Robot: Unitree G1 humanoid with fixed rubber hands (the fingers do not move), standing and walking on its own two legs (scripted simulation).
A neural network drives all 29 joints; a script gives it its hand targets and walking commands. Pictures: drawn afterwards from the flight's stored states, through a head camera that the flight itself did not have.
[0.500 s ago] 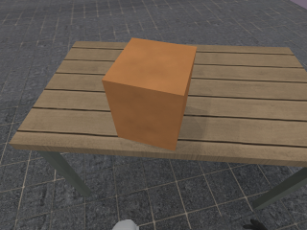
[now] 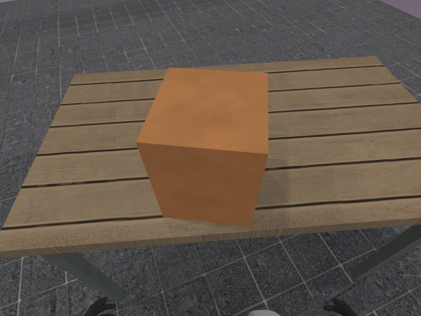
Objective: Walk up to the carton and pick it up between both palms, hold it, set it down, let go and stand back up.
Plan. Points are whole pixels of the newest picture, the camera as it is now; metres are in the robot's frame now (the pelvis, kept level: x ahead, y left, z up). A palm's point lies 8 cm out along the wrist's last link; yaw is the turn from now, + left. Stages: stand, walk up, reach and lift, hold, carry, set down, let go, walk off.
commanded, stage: walk up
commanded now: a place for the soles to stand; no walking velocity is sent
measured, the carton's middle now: (211, 150) +0.42 +0.00 +0.07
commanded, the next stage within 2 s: reach and lift in 1.04 s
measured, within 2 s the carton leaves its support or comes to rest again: neither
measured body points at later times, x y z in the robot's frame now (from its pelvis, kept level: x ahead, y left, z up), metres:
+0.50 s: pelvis +0.01 -0.01 +0.01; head +0.02 -0.01 +0.46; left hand +0.13 +0.25 -0.11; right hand +0.09 -0.29 -0.10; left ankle +0.00 +0.11 -0.72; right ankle +0.04 -0.11 -0.72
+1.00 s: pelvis +0.01 -0.01 +0.01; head +0.02 -0.01 +0.46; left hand +0.15 +0.23 -0.11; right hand +0.03 -0.29 -0.11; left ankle +0.00 +0.11 -0.72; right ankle +0.04 -0.11 -0.72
